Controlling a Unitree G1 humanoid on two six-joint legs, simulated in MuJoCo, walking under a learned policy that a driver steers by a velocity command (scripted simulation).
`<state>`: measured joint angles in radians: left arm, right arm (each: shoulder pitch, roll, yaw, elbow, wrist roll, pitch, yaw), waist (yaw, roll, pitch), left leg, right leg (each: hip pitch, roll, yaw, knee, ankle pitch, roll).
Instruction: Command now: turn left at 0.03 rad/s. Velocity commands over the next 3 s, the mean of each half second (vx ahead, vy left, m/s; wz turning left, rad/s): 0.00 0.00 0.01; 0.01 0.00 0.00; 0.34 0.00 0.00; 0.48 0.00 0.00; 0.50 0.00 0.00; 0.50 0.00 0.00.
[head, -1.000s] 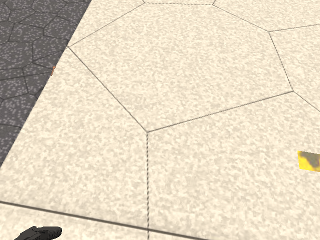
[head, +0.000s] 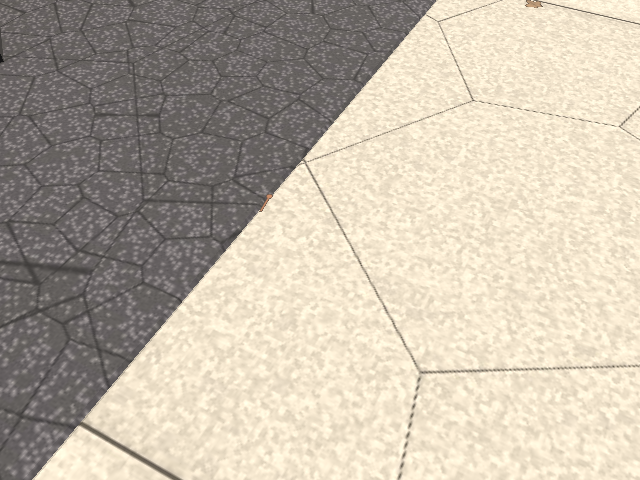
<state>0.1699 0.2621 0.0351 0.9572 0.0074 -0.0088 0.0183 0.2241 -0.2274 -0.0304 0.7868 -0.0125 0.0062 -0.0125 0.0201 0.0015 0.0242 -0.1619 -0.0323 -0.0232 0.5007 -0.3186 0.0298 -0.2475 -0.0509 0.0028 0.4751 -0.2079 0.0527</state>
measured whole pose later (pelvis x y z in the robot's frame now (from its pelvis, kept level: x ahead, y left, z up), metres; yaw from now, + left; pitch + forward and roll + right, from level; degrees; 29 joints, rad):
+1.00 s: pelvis +0.01 +0.00 +0.00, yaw -1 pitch -1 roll +0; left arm 0.22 0.21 0.03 1.14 0.00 0.02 0.05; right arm 0.30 -0.20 -0.01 1.06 0.00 -0.01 -0.03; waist 0.01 -0.01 0.02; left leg -0.13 -0.03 0.00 0.47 -0.32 0.03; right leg -0.25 -0.04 0.02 0.49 -0.24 0.04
